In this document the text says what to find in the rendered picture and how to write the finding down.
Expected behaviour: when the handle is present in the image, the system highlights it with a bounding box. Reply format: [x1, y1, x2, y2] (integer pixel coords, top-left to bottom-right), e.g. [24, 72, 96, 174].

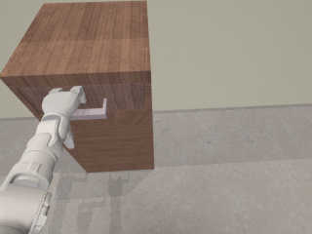
[69, 98, 107, 121]

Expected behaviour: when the robot left forearm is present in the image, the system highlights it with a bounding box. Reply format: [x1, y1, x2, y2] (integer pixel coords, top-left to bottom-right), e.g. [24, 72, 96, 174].
[0, 112, 70, 196]

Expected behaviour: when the cabinet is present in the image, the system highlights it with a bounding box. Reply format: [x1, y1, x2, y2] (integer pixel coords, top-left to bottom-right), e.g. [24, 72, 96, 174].
[0, 0, 155, 173]

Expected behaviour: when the robot left upper arm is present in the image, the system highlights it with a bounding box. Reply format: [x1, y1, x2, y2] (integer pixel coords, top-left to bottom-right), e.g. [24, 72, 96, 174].
[0, 183, 52, 234]

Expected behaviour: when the left robot hand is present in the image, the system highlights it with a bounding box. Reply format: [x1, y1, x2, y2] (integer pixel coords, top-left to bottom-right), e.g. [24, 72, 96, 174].
[42, 86, 87, 149]

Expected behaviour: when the drawer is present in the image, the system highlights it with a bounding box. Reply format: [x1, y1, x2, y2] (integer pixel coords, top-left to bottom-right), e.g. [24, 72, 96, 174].
[19, 83, 146, 114]

